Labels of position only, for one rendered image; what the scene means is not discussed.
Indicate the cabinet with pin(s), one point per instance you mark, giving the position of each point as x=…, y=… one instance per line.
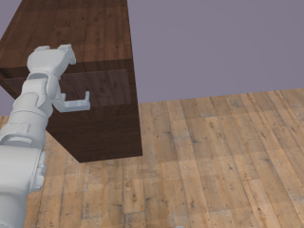
x=99, y=34

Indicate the left robot hand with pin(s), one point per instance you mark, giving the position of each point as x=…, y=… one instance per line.
x=54, y=61

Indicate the robot left forearm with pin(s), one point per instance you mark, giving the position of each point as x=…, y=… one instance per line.
x=28, y=120

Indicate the handle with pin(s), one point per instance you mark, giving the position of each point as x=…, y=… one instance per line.
x=77, y=105

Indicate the robot left upper arm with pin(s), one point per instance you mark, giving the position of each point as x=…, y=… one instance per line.
x=22, y=171

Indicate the drawer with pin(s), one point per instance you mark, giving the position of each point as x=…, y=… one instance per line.
x=106, y=87

